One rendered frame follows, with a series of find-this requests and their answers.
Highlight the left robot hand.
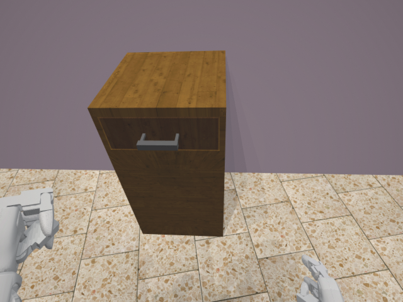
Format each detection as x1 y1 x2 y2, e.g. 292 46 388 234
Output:
0 187 59 272

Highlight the drawer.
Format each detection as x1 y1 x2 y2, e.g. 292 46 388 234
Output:
99 117 219 150

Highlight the left robot forearm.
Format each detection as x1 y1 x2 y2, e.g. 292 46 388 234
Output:
0 272 22 302

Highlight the right robot hand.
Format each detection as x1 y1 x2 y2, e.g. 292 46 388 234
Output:
297 255 344 302

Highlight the cabinet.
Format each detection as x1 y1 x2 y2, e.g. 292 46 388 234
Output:
88 50 226 237

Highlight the handle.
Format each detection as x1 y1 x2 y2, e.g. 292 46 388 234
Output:
136 133 179 150

